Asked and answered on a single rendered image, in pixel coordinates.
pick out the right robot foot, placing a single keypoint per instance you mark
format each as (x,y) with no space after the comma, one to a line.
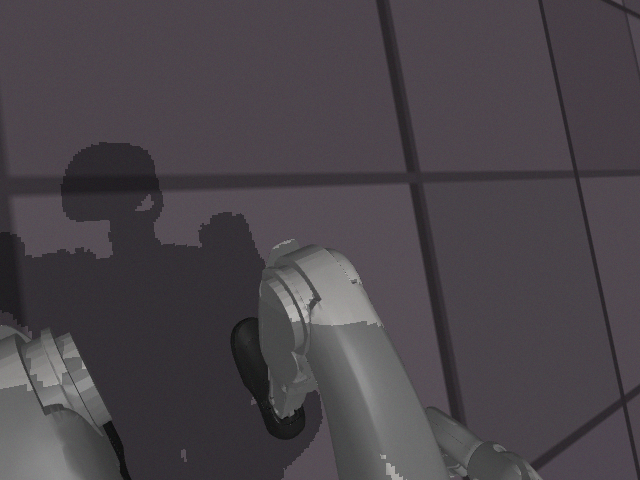
(253,370)

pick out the right robot hand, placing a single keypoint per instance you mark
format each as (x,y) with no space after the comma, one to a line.
(455,441)

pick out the left robot foot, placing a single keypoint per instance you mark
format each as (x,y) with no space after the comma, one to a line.
(118,448)

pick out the right robot arm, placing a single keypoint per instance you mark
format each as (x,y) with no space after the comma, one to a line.
(491,461)

